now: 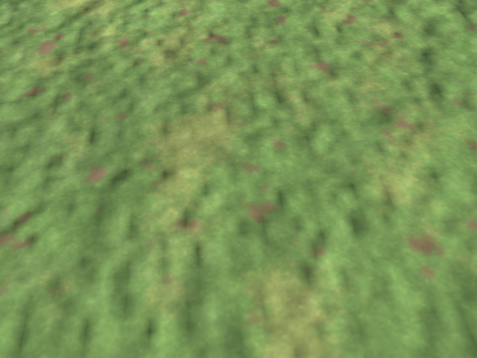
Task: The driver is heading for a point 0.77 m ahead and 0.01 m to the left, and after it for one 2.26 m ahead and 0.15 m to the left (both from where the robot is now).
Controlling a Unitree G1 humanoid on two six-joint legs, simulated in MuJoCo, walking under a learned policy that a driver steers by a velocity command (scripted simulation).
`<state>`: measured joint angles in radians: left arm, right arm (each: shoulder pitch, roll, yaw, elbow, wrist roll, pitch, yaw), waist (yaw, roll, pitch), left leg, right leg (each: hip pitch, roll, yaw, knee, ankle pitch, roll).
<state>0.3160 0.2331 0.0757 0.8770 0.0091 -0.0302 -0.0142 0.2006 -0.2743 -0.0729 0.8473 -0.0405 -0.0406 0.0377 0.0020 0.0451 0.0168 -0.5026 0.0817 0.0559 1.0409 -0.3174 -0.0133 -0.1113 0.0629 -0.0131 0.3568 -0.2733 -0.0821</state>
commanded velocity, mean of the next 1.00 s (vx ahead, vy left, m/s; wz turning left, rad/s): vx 0.48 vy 0.00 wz -0.24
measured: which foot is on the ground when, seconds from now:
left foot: up 0.00-0.26, down 0.28-0.80, up 0.82-1.00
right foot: down 0.00-0.30, up 0.32-0.76, down 0.78-1.00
